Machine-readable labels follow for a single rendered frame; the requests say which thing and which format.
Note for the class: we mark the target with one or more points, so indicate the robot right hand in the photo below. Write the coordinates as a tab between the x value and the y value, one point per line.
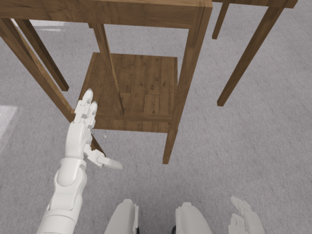
251	224

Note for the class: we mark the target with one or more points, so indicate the right robot thigh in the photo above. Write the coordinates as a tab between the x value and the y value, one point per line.
190	220

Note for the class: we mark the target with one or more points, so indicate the left robot thigh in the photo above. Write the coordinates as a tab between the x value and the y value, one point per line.
124	219

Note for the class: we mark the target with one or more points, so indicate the robot left hand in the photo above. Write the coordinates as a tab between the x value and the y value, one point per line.
79	133

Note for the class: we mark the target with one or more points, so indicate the left robot forearm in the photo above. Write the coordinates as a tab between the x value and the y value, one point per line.
64	207

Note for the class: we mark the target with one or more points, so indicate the robot thigh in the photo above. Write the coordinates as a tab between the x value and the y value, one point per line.
124	219
190	220

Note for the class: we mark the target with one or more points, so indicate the chair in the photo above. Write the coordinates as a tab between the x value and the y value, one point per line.
133	92

